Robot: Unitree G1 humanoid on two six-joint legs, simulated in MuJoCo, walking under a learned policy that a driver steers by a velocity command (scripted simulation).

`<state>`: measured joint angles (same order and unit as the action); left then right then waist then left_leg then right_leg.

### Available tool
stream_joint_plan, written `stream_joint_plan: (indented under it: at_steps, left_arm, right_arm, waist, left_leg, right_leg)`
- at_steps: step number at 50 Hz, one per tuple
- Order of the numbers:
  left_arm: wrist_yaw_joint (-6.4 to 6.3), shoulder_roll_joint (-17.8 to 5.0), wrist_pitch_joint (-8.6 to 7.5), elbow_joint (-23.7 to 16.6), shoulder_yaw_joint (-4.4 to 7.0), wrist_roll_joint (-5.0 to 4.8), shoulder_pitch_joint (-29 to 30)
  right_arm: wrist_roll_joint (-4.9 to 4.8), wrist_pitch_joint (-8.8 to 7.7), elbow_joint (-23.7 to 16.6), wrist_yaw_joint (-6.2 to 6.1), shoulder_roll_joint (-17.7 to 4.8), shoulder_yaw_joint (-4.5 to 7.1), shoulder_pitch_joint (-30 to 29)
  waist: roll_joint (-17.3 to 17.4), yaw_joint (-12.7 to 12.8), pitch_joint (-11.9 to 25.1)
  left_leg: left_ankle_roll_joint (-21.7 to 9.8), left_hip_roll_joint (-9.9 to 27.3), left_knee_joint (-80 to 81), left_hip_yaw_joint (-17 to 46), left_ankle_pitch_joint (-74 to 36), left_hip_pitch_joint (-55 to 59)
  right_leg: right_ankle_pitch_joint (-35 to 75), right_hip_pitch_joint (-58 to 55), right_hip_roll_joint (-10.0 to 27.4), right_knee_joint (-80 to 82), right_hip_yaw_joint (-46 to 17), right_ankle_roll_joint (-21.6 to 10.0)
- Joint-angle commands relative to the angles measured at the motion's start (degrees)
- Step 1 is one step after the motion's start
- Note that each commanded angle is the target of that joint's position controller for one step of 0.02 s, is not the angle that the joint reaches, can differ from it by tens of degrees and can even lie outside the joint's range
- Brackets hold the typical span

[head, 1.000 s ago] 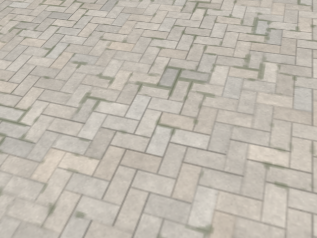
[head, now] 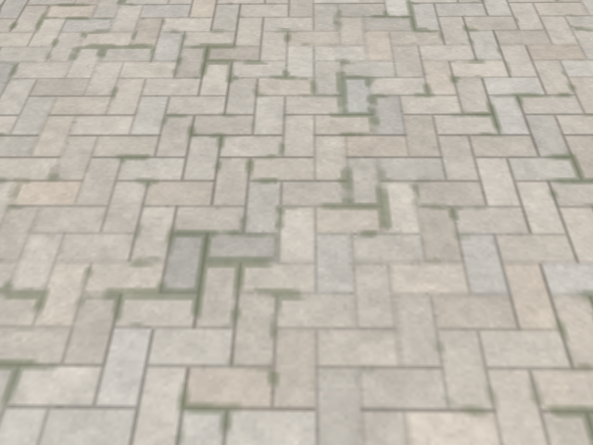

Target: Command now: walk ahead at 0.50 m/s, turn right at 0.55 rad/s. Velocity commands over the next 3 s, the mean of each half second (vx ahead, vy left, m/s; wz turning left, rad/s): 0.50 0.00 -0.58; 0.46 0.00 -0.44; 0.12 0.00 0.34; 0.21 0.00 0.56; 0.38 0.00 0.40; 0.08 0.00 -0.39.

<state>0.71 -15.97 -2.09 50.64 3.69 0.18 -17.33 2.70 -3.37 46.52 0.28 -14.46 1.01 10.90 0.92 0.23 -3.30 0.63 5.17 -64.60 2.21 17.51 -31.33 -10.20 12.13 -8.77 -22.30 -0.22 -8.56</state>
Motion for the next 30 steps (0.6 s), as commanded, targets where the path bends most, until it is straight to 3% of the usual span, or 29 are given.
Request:
stream_joint_plan:
  at_steps: [1, 6, 10, 11, 13, 14, 15, 16, 17, 18, 19, 20, 21, 23, 26, 30]
  left_arm:
    - [-0.24, -8.23, -1.56, -3.14, 1.93, -0.26, -1.46]
    - [-0.49, -8.46, -1.04, -2.45, 2.19, -0.27, -7.50]
    - [-1.04, -9.02, -0.75, -2.50, 2.35, 0.55, -10.49]
    - [-1.26, -9.37, -0.74, -2.77, 2.45, 0.75, -10.34]
    - [-1.66, -10.40, -0.83, -3.92, 2.70, 0.93, -7.34]
    - [-1.55, -11.01, -1.01, -4.59, 2.81, 1.00, -5.30]
    - [-1.07, -11.09, -1.36, -4.76, 2.74, 0.67, -4.23]
    - [-0.40, -8.46, -1.92, -5.64, 1.97, -0.07, -4.49]
    - [-0.42, -2.37, -2.11, -7.59, 0.57, -1.51, -8.10]
    - [-0.65, -6.03, -1.51, -8.00, 0.88, -0.10, -11.30]
    - [-0.79, -7.95, -0.62, -6.35, 1.24, 0.96, -8.76]
    - [-0.15, -7.37, -0.37, -6.52, 1.10, 1.25, -4.97]
    - [0.38, -6.24, -0.04, -6.76, 1.02, 1.27, -3.82]
    - [1.39, -5.31, 1.24, -7.03, 0.84, 2.12, -3.21]
    - [2.28, -4.24, 2.05, -9.12, 0.51, 1.95, 0.60]
    - [3.06, -3.20, 2.10, -12.16, -0.11, 1.87, 8.32]
  right_arm:
    - [0.31, 1.32, -3.23, 0.36, -4.24, 0.99, 2.00]
    - [-0.25, 1.25, -7.32, 0.77, -4.39, 0.66, -9.33]
    - [-0.79, 0.49, -9.98, 1.03, -4.93, 0.18, -15.55]
    - [-0.92, 0.23, -10.49, 1.04, -5.35, 0.17, -15.97]
    - [-1.14, -0.31, -9.91, 0.82, -6.88, 0.57, -11.99]
    - [-1.27, -0.61, -8.49, 0.41, -8.14, 1.09, -7.11]
    - [-1.18, -1.23, -6.41, -0.23, -9.62, 1.81, 0.30]
    - [-0.17, -1.90, -5.55, -1.18, -12.91, 2.75, 8.53]
    - [1.16, -1.54, -6.11, -1.96, -17.32, 3.77, 12.48]
    - [0.12, -0.54, -5.92, -1.68, -17.27, 4.26, 9.69]
    - [-0.34, -0.17, -7.05, -1.39, -11.14, 3.12, 5.41]
    - [-0.71, -0.24, -7.07, -1.11, -7.28, 2.21, 2.92]
    - [-0.53, -0.39, -6.73, -1.06, -6.13, 1.83, 2.02]
    - [-0.95, -1.33, -5.01, -1.00, -6.07, 1.81, 3.77]
    - [-1.75, -2.73, -3.59, -0.34, -6.62, 2.29, 5.97]
    - [-1.60, -2.63, -2.02, -0.20, -6.65, 2.60, 8.04]
  waist:
    - [-1.64, -1.50, 1.95]
    - [-4.20, 3.22, 1.45]
    - [-4.91, 5.49, 1.22]
    - [-5.20, 5.30, 1.21]
    - [-5.94, 2.48, 1.79]
    - [-6.12, 0.16, 3.49]
    - [-3.92, -3.55, 7.15]
    - [0.79, -6.86, 14.07]
    - [11.31, -5.76, 20.27]
    - [15.42, -2.33, 21.48]
    - [5.46, -1.47, 12.54]
    - [0.81, -1.60, 6.70]
    - [2.04, -0.68, 4.34]
    - [5.28, 0.05, 2.75]
    - [4.98, 0.29, 2.86]
    - [4.27, -0.74, 0.89]
  left_leg:
    - [2.19, 0.46, 5.61, -1.94, -5.10, -2.80]
    - [2.90, -1.03, 19.26, -2.05, -15.47, -6.75]
    - [1.93, -3.28, 26.74, -1.83, -15.59, -6.80]
    - [1.42, -3.73, 28.64, -1.39, -14.79, -5.38]
    - [-0.03, -4.85, 33.41, -0.53, -11.82, 2.97]
    - [-1.00, -6.33, 34.86, -0.95, -9.26, 10.75]
    - [-2.31, -6.65, 38.33, -1.31, -9.87, 21.01]
    - [-4.77, 1.73, 40.23, 6.58, -2.80, 34.14]
    - [-8.78, 17.63, 43.90, 28.35, 5.15, 47.92]
    - [-13.03, 21.32, 48.43, 44.68, 9.68, 45.86]
    - [-12.24, 18.87, 48.95, 36.44, 13.40, 38.09]
    - [-10.99, 15.21, 50.11, 26.59, 8.57, 31.03]
    - [-9.31, 12.35, 51.61, 19.47, 2.12, 27.02]
    - [-8.51, 9.50, 52.95, 10.76, -8.91, 23.55]
    - [-9.56, 9.96, 54.61, 4.82, -17.80, 24.67]
    - [-9.63, 9.02, 56.13, -2.69, -21.73, 26.37]
  right_leg:
    - [19.36, -0.14, 14.47, 10.62, -14.97, -7.81]
    - [19.29, -5.77, 13.04, 8.91, -16.36, -4.45]
    - [23.49, -11.39, 14.49, 5.46, -19.39, -4.28]
    - [24.36, -12.10, 15.12, 4.42, -20.44, -3.91]
    - [26.18, -10.35, 15.64, 1.77, -21.81, -1.96]
    - [30.71, -8.19, 14.90, -1.96, -21.78, -0.72]
    - [32.78, -6.05, 12.11, -10.60, -20.00, 0.62]
    - [23.58, -0.12, 8.43, -24.15, -16.64, 2.07]
    - [-11.39, 15.45, 0.97, -40.31, -9.20, 3.86]
    - [-21.23, 23.18, 1.84, -48.25, -6.93, 3.61]
    - [-15.91, 25.09, 6.10, -50.81, -6.99, 3.66]
    - [-11.58, 24.10, 7.85, -48.62, -6.01, 4.14]
    - [-9.72, 22.61, 9.43, -46.20, -5.38, 4.64]
    - [-8.23, 20.95, 10.77, -44.85, -4.28, 5.48]
    - [-4.65, 24.31, 11.56, -43.89, -3.77, 6.03]
    - [2.51, 29.01, 12.43, -36.68, -2.06, 7.08]
